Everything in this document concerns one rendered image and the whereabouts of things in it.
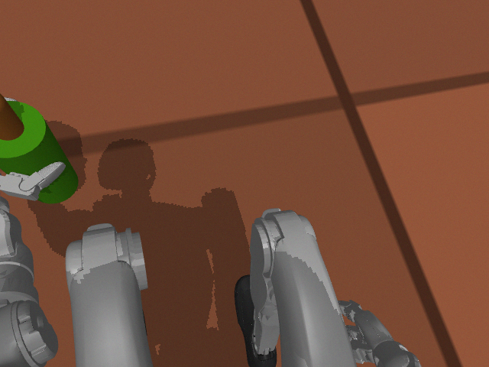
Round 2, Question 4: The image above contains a right robot hand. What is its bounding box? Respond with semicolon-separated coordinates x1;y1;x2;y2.
338;300;394;364

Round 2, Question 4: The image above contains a right robot arm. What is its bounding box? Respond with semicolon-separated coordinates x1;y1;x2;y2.
372;340;422;367

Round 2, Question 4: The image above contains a left robot arm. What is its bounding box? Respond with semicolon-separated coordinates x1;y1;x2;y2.
0;196;58;367

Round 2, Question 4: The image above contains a bottle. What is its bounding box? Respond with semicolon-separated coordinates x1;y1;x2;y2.
0;94;79;203

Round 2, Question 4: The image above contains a right robot foot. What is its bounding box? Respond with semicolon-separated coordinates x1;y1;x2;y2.
235;275;277;367

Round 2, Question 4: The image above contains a left robot hand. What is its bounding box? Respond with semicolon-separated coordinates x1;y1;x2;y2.
0;97;66;201

